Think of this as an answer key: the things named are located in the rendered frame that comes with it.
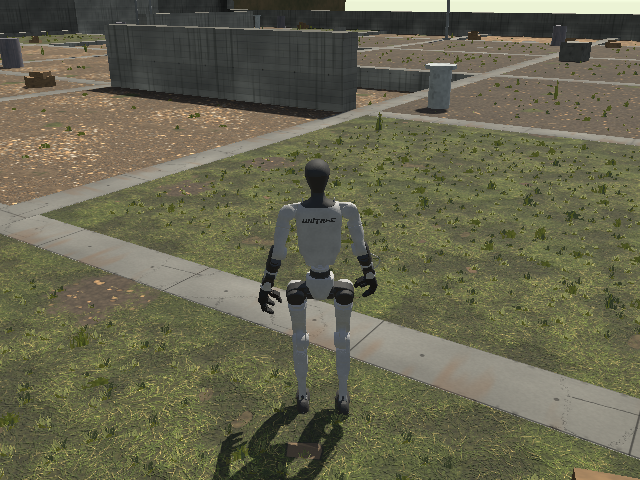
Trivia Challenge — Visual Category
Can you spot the robot right hand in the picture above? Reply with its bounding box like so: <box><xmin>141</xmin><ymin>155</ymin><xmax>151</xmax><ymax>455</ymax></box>
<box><xmin>354</xmin><ymin>276</ymin><xmax>378</xmax><ymax>297</ymax></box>

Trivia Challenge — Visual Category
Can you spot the robot left hand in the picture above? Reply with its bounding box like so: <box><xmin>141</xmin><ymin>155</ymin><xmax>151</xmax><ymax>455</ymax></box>
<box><xmin>258</xmin><ymin>288</ymin><xmax>282</xmax><ymax>314</ymax></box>

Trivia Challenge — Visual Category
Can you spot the left robot upper arm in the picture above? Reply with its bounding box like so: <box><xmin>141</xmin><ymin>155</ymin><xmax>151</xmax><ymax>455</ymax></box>
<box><xmin>271</xmin><ymin>203</ymin><xmax>298</xmax><ymax>260</ymax></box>

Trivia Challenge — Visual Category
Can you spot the right robot upper arm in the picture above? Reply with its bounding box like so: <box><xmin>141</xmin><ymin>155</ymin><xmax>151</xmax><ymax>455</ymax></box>
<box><xmin>339</xmin><ymin>202</ymin><xmax>368</xmax><ymax>257</ymax></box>

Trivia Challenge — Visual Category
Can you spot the humanoid robot head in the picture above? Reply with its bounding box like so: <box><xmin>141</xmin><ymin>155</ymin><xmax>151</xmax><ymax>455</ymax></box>
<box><xmin>301</xmin><ymin>159</ymin><xmax>336</xmax><ymax>208</ymax></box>

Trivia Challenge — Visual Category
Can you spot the robot right forearm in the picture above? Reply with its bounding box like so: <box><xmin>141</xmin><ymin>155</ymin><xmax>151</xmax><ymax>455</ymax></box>
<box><xmin>357</xmin><ymin>241</ymin><xmax>376</xmax><ymax>279</ymax></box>

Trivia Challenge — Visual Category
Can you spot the robot left forearm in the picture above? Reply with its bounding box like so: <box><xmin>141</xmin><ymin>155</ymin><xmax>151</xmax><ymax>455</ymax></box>
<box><xmin>260</xmin><ymin>245</ymin><xmax>281</xmax><ymax>291</ymax></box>

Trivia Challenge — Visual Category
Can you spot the robot right shin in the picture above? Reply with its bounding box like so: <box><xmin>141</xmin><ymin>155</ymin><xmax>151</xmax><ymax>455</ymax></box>
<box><xmin>336</xmin><ymin>332</ymin><xmax>350</xmax><ymax>401</ymax></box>

